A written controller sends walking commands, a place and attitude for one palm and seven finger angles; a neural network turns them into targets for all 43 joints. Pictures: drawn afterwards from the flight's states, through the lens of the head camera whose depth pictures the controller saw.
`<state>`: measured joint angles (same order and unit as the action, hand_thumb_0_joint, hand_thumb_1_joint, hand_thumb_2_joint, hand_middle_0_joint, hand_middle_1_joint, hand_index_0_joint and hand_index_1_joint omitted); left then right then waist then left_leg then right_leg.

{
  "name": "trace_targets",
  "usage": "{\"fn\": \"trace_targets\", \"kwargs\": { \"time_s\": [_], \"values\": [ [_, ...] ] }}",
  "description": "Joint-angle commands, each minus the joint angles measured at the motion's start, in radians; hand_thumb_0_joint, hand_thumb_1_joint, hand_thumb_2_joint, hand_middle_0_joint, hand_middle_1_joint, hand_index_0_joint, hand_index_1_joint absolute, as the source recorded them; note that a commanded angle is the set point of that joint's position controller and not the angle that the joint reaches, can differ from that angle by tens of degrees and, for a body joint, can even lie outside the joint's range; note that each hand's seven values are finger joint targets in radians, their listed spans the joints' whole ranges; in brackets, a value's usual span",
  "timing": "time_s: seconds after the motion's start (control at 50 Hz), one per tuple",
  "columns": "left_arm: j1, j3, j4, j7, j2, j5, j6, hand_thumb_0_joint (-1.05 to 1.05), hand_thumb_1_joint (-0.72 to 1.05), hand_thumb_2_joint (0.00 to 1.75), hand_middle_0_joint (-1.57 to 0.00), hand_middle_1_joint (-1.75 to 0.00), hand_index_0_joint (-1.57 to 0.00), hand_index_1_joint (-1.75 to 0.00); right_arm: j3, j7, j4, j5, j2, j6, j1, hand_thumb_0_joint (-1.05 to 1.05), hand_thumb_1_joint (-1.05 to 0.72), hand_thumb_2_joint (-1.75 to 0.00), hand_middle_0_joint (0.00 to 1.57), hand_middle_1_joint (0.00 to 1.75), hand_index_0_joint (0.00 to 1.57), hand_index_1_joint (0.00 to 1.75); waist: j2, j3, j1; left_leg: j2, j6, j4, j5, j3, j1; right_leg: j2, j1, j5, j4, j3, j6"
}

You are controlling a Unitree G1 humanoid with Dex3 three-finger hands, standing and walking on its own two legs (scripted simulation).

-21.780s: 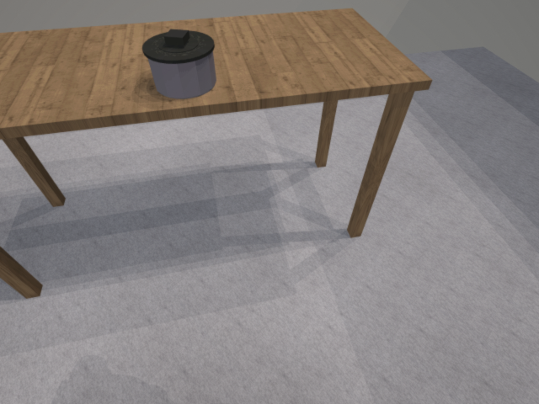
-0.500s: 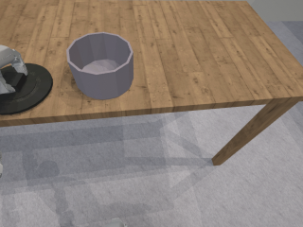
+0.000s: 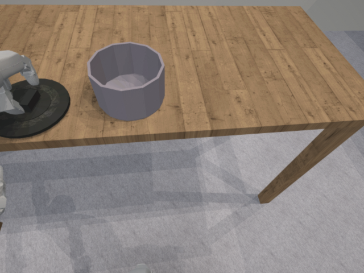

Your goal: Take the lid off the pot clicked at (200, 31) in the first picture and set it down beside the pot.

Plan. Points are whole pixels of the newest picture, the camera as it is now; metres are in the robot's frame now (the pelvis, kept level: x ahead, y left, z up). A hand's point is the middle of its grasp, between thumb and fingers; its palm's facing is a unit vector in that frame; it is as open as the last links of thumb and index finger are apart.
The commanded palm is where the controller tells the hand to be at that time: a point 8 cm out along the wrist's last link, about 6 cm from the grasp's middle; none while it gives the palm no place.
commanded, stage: open the fingers wide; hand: left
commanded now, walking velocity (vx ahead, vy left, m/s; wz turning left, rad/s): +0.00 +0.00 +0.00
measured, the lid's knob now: (23, 99) +0.49 +0.34 +0.08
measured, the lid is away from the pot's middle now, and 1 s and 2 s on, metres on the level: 0.24 0.24 0.24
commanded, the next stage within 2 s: raise the empty hand in 0.28 s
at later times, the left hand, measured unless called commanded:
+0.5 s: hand (8, 91) +0.46 +0.33 +0.13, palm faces -0.38 -0.10 -0.92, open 11.0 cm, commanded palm +0.48 +0.33 +0.20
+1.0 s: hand out of the picture +0.47 +0.34 +0.18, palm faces -0.33 -0.11 -0.94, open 11.1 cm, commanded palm +0.48 +0.33 +0.25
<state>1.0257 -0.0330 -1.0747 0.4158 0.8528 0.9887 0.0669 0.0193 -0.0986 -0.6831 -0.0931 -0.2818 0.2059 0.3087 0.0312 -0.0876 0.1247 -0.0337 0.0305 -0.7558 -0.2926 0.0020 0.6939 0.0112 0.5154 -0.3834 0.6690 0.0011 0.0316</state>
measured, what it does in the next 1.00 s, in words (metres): stands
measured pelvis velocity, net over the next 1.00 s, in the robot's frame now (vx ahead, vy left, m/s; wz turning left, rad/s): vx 0.01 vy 0.01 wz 0.00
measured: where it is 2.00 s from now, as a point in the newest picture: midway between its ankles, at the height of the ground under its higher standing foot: outside the picture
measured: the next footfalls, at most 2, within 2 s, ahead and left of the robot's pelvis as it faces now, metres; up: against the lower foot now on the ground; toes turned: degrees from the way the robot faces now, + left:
none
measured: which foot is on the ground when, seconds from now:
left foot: down 0.00-1.00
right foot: down 0.00-1.00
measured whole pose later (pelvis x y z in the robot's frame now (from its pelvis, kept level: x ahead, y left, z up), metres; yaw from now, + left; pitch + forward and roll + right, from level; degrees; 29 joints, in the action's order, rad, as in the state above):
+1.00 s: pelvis +0.01 +0.01 +0.01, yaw +0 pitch +12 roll -3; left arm 1.14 -0.07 -1.07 0.48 0.88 0.99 0.01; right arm 0.03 -0.08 -0.67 -0.10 -0.28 0.21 0.31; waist 0.03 -0.08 0.13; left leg -0.02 0.04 -0.72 -0.28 0.00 0.64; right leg 0.00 0.46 -0.37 0.61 0.01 0.04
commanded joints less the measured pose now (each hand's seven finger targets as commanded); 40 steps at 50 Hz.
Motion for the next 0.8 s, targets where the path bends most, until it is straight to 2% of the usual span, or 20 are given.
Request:
{"fn": "trace_targets", "kwargs": {
  "time_s": [0.0, 0.02, 0.08, 0.12, 0.14, 0.2, 0.24, 0.3, 0.36, 0.42, 0.46, 0.5, 0.58, 0.6, 0.62, 0.66, 0.68, 0.7, 0.74, 0.78],
  "values": [
    [0.449, 0.06, 0.205, -0.034, 0.284, -0.013, 0.005, 0.0, -0.07, 0.77, -0.4, -0.75, -0.4, -0.75, -0.064, -0.012, 0.067, 0.0, -0.187, -0.02, 0.073, 0.0, -0.9, -0.9, 0.2, 0.3, 0.2, 0.3, 0.129, -0.385, -0.009, 0.045, 0.042, 0.057, 0.335, 0.003, -0.501, 0.07, 0.085, 0.258, -0.089, -0.066, -0.07],
    [0.463, 0.084, 0.204, -0.039, 0.32, 0.001, 0.001, 0.0, -0.08, 0.78, -0.41, -0.75, -0.41, -0.75, -0.069, -0.01, 0.067, 0.004, -0.189, -0.016, 0.078, 0.0, -0.9, -0.9, 0.2, 0.3, 0.2, 0.3, 0.142, -0.398, -0.005, 0.045, 0.041, 0.056, 0.321, 0.006, -0.5, 0.069, 0.085, 0.256, -0.091, -0.059, -0.068],
    [0.454, 0.075, 0.164, -0.04, 0.312, 0.001, -0.003, 0.0, -0.08, 0.79, -0.41, -0.74, -0.41, -0.74, -0.069, -0.012, 0.064, 0.002, -0.189, -0.016, 0.089, 0.0, -0.9, -0.9, 0.2, 0.3, 0.2, 0.3, 0.099, -0.361, 0.005, 0.049, 0.044, 0.062, 0.271, 0.005, -0.468, 0.069, 0.088, 0.239, -0.101, -0.06, -0.068],
    [0.478, 0.112, 0.205, -0.044, 0.364, 0.004, 0.004, 0.0, -0.08, 0.79, -0.41, -0.73, -0.41, -0.73, -0.068, -0.014, 0.065, 0.006, -0.191, -0.017, 0.089, 0.0, -0.9, -0.9, 0.2, 0.3, 0.2, 0.3, 0.13, -0.418, -0.007, 0.048, 0.044, 0.059, 0.309, 0.0, -0.486, 0.069, 0.056, 0.273, -0.091, -0.053, -0.066],
    [0.459, 0.1, 0.168, -0.044, 0.349, 0.008, 0.002, 0.0, -0.08, 0.8, -0.42, -0.73, -0.42, -0.73, -0.066, -0.015, 0.066, 0.001, -0.188, -0.017, 0.085, 0.0, -0.9, -0.9, 0.2, 0.3, 0.2, 0.3, 0.133, -0.381, -0.001, 0.052, 0.043, 0.058, 0.3, 0.002, -0.471, 0.068, 0.072, 0.264, -0.095, -0.056, -0.069],
    [0.417, 0.091, 0.182, -0.04, 0.319, -0.003, 0.01, 0.0, -0.09, 0.8, -0.42, -0.73, -0.42, -0.73, -0.064, -0.013, 0.073, 0.001, -0.184, -0.02, 0.083, 0.0, -0.9, -0.9, 0.2, 0.3, 0.2, 0.3, 0.123, -0.389, -0.012, 0.05, 0.045, 0.055, 0.35, -0.004, -0.491, 0.073, 0.064, 0.277, -0.09, -0.064, -0.069],
    [0.433, 0.053, 0.124, -0.037, 0.288, 0.002, -0.003, 0.0, -0.09, 0.81, -0.42, -0.72, -0.42, -0.72, -0.065, -0.012, 0.061, -0.001, -0.19, -0.015, 0.088, 0.0, -0.9, -0.9, 0.2, 0.3, 0.2, 0.3, 0.097, -0.319, 0.01, 0.048, 0.042, 0.064, 0.275, 0.002, -0.446, 0.071, 0.104, 0.239, -0.099, -0.062, -0.068],
    [0.473, 0.067, 0.222, -0.036, 0.306, -0.002, 0.01, 0.0, -0.09, 0.81, -0.43, -0.71, -0.43, -0.71, -0.067, -0.013, 0.072, 0.002, -0.19, -0.02, 0.085, 0.0, -0.9, -0.9, 0.2, 0.3, 0.2, 0.3, 0.141, -0.398, -0.006, 0.045, 0.044, 0.06, 0.33, 0.004, -0.515, 0.072, 0.091, 0.246, -0.09, -0.064, -0.071],
    [0.476, 0.077, 0.184, -0.037, 0.318, 0.004, 0.007, 0.0, -0.09, 0.82, -0.43, -0.71, -0.43, -0.71, -0.072, -0.014, 0.065, 0.003, -0.19, -0.019, 0.097, 0.0, -0.9, -0.9, 0.2, 0.3, 0.2, 0.3, 0.129, -0.381, 0.006, 0.045, 0.042, 0.059, 0.308, 0.009, -0.498, 0.071, 0.103, 0.245, -0.097, -0.059, -0.069],
    [0.522, 0.103, 0.251, -0.04, 0.359, 0.007, 0.009, 0.0, -0.09, 0.82, -0.43, -0.71, -0.43, -0.71, -0.07, -0.014, 0.07, 0.006, -0.19, -0.021, 0.09, 0.0, -0.9, -0.9, 0.2, 0.3, 0.2, 0.3, 0.191, -0.443, -0.004, 0.04, 0.04, 0.055, 0.374, 0.015, -0.555, 0.07, 0.091, 0.263, -0.095, -0.054, -0.067],
    [0.531, 0.063, 0.243, -0.034, 0.305, 0.003, -0.002, 0.0, -0.09, 0.82, -0.43, -0.71, -0.43, -0.71, -0.071, -0.012, 0.07, 0.003, -0.186, -0.023, 0.085, 0.0, -0.9, -0.9, 0.2, 0.3, 0.2, 0.3, 0.18, -0.417, 0.008, 0.038, 0.04, 0.06, 0.367, 0.018, -0.56, 0.07, 0.113, 0.251, -0.107, -0.06, -0.067],
    [0.49, 0.09, 0.243, -0.032, 0.326, -0.006, 0.001, 0.0, -0.09, 0.82, -0.43, -0.71, -0.43, -0.71, -0.065, -0.012, 0.075, 0.002, -0.184, -0.029, 0.081, 0.0, -0.9, -0.9, 0.2, 0.3, 0.2, 0.3, 0.176, -0.427, -0.013, 0.038, 0.041, 0.059, 0.415, 0.017, -0.576, 0.073, 0.089, 0.261, -0.1, -0.066, -0.071],
    [0.487, 0.046, 0.138, -0.022, 0.293, 0.002, -0.033, 0.0, -0.09, 0.82, -0.43, -0.71, -0.43, -0.71, -0.064, -0.007, 0.073, -0.001, -0.188, -0.021, 0.082, 0.0, -0.9, -0.9, 0.2, 0.3, 0.2, 0.3, 0.097, -0.329, 0.006, 0.046, 0.041, 0.087, 0.262, 0.01, -0.48, 0.069, 0.086, 0.218, -0.123, -0.064, -0.068],
    [0.496, 0.04, 0.159, -0.015, 0.291, -0.005, -0.028, 0.0, -0.09, 0.82, -0.43, -0.71, -0.43, -0.71, -0.056, -0.009, 0.076, -0.003, -0.19, -0.025, 0.071, 0.0, -0.9, -0.9, 0.2, 0.3, 0.2, 0.3, 0.096, -0.34, -0.003, 0.048, 0.043, 0.089, 0.273, 0.002, -0.484, 0.069, 0.063, 0.23, -0.117, -0.066, -0.07],
    [0.55, 0.049, 0.191, -0.016, 0.32, 0.007, -0.033, 0.0, -0.09, 0.82, -0.43, -0.71, -0.43, -0.71, -0.061, -0.008, 0.075, -0.001, -0.192, -0.022, 0.07, 0.0, -0.9, -0.9, 0.2, 0.3, 0.2, 0.3, 0.138, -0.368, 0.002, 0.045, 0.041, 0.089, 0.271, 0.005, -0.498, 0.065, 0.067, 0.232, -0.119, -0.057, -0.069],
    [0.575, 0.032, 0.2, -0.009, 0.301, 0.009, -0.035, 0.0, -0.09, 0.82, -0.43, -0.71, -0.43, -0.71, -0.063, -0.009, 0.073, 0.001, -0.187, -0.027, 0.077, 0.0, -0.9, -0.9, 0.2, 0.3, 0.2, 0.3, 0.139, -0.381, 0.008, 0.044, 0.044, 0.084, 0.298, 0.012, -0.53, 0.067, 0.073, 0.241, -0.123, -0.06, -0.068],
    [0.585, 0.07, 0.231, -0.008, 0.346, 0.009, -0.03, 0.0, -0.09, 0.82, -0.43, -0.71, -0.43, -0.71, -0.065, -0.01, 0.079, 0.001, -0.189, -0.026, 0.077, 0.0, -0.9, -0.9, 0.2, 0.3, 0.2, 0.3, 0.141, -0.414, 0.0, 0.043, 0.043, 0.083, 0.331, 0.019, -0.544, 0.067, 0.054, 0.257, -0.121, -0.059, -0.068],
    [0.573, 0.045, 0.255, 0.0, 0.309, -0.003, -0.024, 0.0, -0.09, 0.82, -0.43, -0.71, -0.43, -0.71, -0.059, -0.011, 0.086, 0.0, -0.183, -0.03, 0.066, 0.0, -0.9, -0.9, 0.2, 0.3, 0.2, 0.3, 0.155, -0.443, -0.007, 0.044, 0.046, 0.074, 0.401, 0.015, -0.578, 0.069, 0.047, 0.28, -0.112, -0.063, -0.068],
    [0.544, 0.042, 0.16, 0.008, 0.303, 0.002, -0.036, 0.0, -0.09, 0.82, -0.43, -0.71, -0.43, -0.71, -0.061, -0.008, 0.073, -0.002, -0.185, -0.027, 0.077, 0.0, -0.9, -0.9, 0.2, 0.3, 0.2, 0.3, 0.121, -0.367, 0.007, 0.045, 0.044, 0.077, 0.348, 0.014, -0.532, 0.069, 0.07, 0.263, -0.123, -0.064, -0.065],
    [0.563, 0.024, 0.169, 0.013, 0.291, 0.002, -0.044, 0.0, -0.09, 0.82, -0.43, -0.71, -0.43, -0.71, -0.062, -0.002, 0.078, -0.003, -0.187, -0.022, 0.071, 0.0, -0.9, -0.9, 0.2, 0.3, 0.2, 0.3, 0.117, -0.352, 0.005, 0.048, 0.042, 0.094, 0.308, 0.013, -0.512, 0.068, 0.061, 0.246, -0.13, -0.065, -0.068]
  ]
}}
